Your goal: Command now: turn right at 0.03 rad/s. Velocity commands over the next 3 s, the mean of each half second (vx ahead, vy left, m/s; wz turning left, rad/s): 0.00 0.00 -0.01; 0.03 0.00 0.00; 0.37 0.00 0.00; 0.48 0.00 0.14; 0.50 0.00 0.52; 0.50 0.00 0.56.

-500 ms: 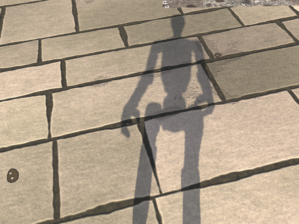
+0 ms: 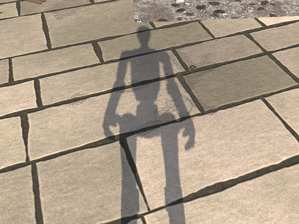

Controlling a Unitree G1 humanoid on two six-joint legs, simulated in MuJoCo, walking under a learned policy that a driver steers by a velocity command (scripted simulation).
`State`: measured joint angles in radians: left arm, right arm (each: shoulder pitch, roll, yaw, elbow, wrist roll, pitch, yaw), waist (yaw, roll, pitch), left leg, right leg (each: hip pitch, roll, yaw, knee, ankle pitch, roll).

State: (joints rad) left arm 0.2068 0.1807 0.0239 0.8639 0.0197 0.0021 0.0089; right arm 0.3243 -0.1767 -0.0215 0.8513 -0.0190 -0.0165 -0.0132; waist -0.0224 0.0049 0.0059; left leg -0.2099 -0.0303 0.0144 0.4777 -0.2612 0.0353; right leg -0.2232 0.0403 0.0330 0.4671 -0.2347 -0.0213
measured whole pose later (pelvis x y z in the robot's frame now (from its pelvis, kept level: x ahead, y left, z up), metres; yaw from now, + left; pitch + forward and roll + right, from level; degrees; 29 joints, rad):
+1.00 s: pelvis +0.02 +0.00 +0.00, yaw +0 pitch -2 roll +0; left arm 0.29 0.13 0.03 1.14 0.02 0.00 0.04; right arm 0.32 -0.13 -0.04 1.14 -0.02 -0.01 -0.03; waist 0.00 0.00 0.02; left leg -0.14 -0.04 0.00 0.49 -0.34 0.05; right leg -0.16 0.04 0.03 0.51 -0.34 -0.04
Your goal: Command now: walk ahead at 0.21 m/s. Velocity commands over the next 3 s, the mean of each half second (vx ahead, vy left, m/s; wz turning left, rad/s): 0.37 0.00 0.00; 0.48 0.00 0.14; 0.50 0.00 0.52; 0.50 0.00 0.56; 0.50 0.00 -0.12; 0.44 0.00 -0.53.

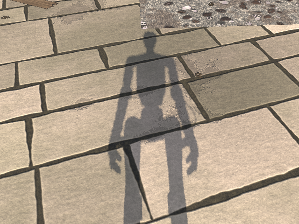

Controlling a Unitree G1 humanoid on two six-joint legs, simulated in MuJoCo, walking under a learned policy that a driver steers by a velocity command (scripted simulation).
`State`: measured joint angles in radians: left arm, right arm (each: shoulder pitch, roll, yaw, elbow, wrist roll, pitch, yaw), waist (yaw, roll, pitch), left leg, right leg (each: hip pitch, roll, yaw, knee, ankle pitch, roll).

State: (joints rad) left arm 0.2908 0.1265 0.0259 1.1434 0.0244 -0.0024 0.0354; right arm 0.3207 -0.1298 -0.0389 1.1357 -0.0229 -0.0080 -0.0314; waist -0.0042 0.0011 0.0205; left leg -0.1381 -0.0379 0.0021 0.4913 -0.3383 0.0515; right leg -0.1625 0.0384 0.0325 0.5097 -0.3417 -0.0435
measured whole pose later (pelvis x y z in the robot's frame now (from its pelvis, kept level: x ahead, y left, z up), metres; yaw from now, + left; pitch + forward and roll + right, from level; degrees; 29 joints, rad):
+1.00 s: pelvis +0.46 +0.01 +0.01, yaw +5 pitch +1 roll +0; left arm 0.05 0.19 0.05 0.90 0.03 -0.04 -0.02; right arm 0.49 -0.15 -0.04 1.06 -0.01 -0.08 0.00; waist -0.07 -0.03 0.04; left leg -0.03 -0.11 -0.01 0.26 -0.24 0.11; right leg -0.65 -0.09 0.01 0.75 -0.03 0.01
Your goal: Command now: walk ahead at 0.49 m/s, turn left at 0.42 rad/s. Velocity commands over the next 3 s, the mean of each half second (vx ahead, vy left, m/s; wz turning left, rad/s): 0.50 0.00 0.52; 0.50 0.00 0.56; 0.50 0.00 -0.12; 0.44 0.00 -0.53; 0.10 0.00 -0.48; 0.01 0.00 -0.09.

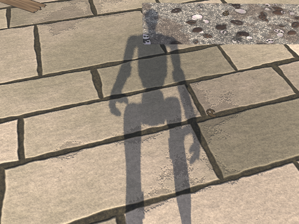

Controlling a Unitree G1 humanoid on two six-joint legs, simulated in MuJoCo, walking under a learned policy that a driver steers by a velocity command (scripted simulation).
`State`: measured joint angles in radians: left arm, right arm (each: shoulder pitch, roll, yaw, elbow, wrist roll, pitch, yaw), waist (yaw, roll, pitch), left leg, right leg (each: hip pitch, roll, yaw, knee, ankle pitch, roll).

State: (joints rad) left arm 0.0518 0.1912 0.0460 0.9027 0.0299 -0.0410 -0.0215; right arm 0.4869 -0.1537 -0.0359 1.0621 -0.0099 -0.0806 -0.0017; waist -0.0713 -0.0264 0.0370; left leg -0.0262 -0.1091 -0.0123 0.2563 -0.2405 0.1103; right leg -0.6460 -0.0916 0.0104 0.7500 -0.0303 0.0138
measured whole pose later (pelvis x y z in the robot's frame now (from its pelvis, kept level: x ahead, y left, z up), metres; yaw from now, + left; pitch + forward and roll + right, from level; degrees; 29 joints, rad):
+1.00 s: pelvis +0.50 +0.12 +0.00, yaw +34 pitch +1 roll +0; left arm 0.14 0.26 0.05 0.76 0.05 -0.02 -0.02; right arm 0.37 -0.26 -0.07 0.85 0.00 -0.05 0.01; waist -0.04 -0.04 0.04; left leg -0.10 -0.15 -0.05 0.29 -0.20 0.14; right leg -0.67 -0.14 0.02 0.96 -0.16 0.05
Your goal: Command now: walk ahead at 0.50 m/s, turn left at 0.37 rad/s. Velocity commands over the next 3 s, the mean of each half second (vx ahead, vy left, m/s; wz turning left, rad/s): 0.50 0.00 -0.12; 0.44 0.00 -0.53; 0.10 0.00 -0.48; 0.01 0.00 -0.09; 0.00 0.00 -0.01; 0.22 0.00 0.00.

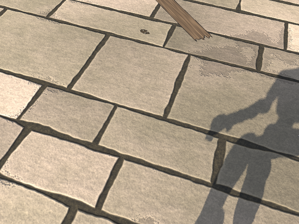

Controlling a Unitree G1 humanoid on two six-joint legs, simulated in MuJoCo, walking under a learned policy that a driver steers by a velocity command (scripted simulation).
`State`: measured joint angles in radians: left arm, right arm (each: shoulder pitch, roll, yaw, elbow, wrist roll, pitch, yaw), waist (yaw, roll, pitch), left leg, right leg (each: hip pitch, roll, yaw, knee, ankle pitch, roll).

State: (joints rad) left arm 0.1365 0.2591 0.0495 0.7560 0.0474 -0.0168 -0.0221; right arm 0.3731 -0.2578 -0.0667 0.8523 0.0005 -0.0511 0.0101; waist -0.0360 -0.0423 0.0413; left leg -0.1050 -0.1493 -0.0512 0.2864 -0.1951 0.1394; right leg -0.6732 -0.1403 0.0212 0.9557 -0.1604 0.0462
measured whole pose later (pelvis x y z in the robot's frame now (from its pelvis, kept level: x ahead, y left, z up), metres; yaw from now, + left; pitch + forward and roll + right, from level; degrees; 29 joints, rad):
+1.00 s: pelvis +0.55 -0.05 +0.00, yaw -25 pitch +1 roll +0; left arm 0.26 0.33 0.08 0.75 0.03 0.01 -0.02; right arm 0.22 -0.25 -0.02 0.73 -0.02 -0.07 -0.01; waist 0.02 -0.05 0.05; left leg -0.26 0.00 0.08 0.42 -0.18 0.04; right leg -0.51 0.04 0.03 1.13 -0.39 -0.02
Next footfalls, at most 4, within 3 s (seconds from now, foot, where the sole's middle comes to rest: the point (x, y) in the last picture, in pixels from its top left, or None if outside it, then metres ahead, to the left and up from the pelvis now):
0.26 right None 0.33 -0.11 -0.78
0.80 left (142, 184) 0.65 0.01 -0.78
1.30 right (192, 184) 0.64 -0.23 -0.78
1.68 left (152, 168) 0.73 -0.04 -0.78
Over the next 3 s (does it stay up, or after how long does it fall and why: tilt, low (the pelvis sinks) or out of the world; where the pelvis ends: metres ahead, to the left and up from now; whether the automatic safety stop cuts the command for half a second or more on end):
stays up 0.71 -0.22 -0.01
